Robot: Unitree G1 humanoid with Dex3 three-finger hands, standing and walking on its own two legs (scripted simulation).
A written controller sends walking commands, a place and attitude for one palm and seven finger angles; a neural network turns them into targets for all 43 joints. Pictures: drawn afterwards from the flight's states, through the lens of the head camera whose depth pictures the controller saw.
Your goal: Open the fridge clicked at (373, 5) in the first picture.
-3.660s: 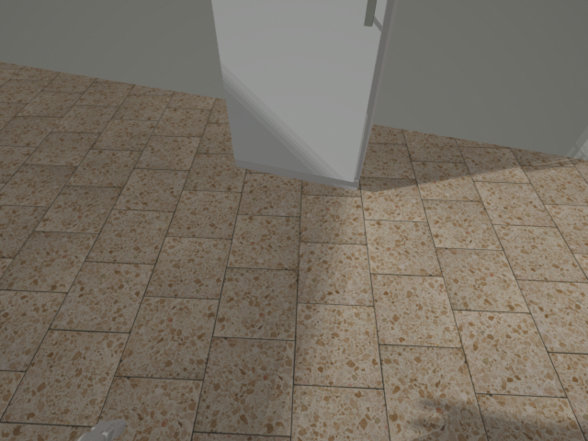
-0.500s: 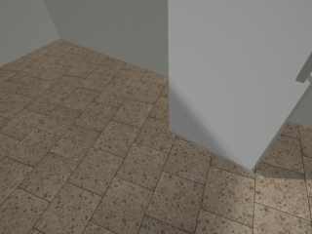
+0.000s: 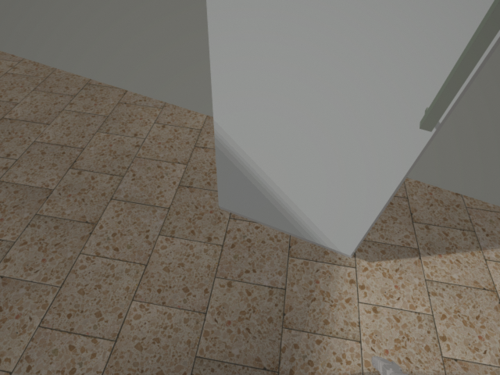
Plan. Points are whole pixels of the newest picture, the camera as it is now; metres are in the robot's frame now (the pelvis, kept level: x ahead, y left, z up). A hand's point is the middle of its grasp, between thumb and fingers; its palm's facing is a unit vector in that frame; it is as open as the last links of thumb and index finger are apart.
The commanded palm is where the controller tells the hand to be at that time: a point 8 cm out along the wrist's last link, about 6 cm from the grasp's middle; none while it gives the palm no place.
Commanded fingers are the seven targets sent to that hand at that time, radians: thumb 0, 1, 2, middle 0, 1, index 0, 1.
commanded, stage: turn to face it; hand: right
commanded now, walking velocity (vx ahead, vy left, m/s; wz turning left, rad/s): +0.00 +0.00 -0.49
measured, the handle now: (467, 54) +0.66 -0.34 +0.21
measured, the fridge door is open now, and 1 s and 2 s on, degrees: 0 0 0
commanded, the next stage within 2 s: take the last steps up to it in 0.32 s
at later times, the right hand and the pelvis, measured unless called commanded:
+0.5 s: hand out of the picture -0.08 -0.24 -0.18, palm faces +0.30 +0.92 -0.25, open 7.4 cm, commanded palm none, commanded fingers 0.00 -0.90 -0.90 0.20 0.30 0.20 0.30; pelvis -0.03 -0.02 +0.00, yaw -14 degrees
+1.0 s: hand out of the picture +0.00 -0.17 -0.15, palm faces +0.35 +0.92 -0.19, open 7.3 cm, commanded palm none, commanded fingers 0.00 -0.90 -0.90 0.20 0.30 0.20 0.30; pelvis +0.06 -0.02 +0.01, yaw -18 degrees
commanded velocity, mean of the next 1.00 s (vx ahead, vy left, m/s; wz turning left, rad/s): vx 0.18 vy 0.01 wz -0.15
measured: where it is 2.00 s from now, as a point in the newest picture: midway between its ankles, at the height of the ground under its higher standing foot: (281, 366)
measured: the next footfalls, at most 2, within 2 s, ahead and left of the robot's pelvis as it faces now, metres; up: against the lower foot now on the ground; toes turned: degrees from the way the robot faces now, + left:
right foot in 0.40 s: -0.02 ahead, -0.14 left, +0.00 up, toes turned -18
left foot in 0.82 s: +0.09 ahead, +0.08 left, +0.00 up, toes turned -10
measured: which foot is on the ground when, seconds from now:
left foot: down 0.00-0.40, up 0.42-0.80, down 0.82-1.00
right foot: down 0.00-0.00, up 0.02-0.38, down 0.40-0.82, up 0.84-1.00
